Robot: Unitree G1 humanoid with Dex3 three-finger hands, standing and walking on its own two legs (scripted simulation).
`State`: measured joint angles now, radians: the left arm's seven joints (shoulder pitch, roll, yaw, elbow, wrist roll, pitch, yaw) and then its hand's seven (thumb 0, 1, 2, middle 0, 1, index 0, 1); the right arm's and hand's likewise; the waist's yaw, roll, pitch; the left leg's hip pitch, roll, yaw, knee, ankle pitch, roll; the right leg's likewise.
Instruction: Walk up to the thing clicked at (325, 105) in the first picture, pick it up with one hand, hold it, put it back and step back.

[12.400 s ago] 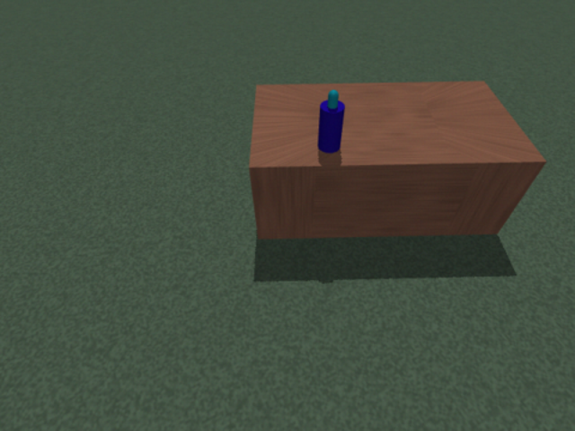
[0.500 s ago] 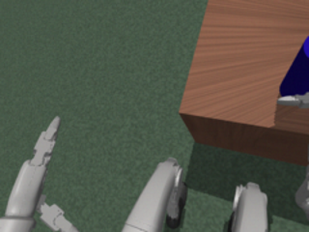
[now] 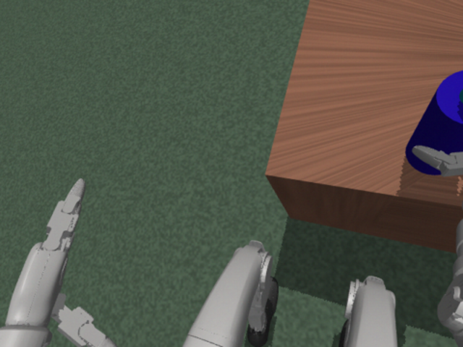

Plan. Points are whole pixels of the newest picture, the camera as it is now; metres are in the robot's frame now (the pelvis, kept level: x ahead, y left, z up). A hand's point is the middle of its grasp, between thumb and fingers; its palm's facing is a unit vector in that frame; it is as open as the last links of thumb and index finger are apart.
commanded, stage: settle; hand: right
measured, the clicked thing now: (457, 119) +0.51 -0.19 -0.02
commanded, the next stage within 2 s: lift in 0.96 s
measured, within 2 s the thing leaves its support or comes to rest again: leaves its support in 0.44 s
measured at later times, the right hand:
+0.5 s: hand (448, 150) +0.47 -0.19 -0.05, palm faces +0.17 +0.98 -0.03, open 11.5 cm
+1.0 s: hand out of the picture +0.50 -0.20 +0.00, palm faces +0.19 +0.98 -0.02, open 11.6 cm
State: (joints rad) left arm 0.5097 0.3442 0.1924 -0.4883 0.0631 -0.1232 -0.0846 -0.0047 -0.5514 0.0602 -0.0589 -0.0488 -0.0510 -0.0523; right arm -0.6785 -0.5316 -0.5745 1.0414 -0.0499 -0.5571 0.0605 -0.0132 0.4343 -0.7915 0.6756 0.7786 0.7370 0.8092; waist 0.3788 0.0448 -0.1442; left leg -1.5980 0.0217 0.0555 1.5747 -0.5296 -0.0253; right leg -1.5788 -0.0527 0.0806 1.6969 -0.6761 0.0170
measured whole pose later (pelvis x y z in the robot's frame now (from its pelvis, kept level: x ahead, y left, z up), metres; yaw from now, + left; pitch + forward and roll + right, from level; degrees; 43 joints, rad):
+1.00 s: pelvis +0.02 +0.00 +0.06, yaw +0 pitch +28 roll +5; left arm 0.44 0.30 0.10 -0.26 0.09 -0.08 -0.05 -0.01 -0.56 0.07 -0.06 -0.05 -0.05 -0.06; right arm -0.65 -0.47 -0.48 1.07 -0.01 -0.51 0.01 -0.02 0.61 -1.04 0.59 1.01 0.65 1.06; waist 0.32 0.05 -0.12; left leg -1.36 0.01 0.05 1.37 -0.49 -0.03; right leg -1.34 -0.06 0.06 1.49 -0.63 0.01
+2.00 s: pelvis +0.04 +0.00 +0.14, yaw -2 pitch +15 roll +1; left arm 0.42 0.23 0.09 0.02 0.04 -0.05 0.02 -0.01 -0.56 0.06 -0.05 -0.05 -0.04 -0.05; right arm -0.22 -0.21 -0.26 0.60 0.07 -0.40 -0.01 -0.02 0.61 -1.05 0.60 1.01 0.66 1.05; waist 0.13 0.04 -0.08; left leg -0.90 0.03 0.02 1.06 -0.43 -0.03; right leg -0.85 -0.04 0.01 1.11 -0.53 0.02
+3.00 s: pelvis +0.05 +0.00 +0.17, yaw -2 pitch +8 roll +1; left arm 0.36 0.21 0.09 0.26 0.01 -0.10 0.07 -0.01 -0.55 0.05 -0.06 -0.06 -0.05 -0.06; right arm -0.07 -0.17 -0.16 0.37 0.11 -0.28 -0.04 -0.02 0.61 -1.05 0.60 1.01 0.66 1.05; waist 0.07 0.02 -0.04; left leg -0.63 0.04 0.01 0.85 -0.36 -0.04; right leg -0.58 -0.03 -0.01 0.90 -0.46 0.00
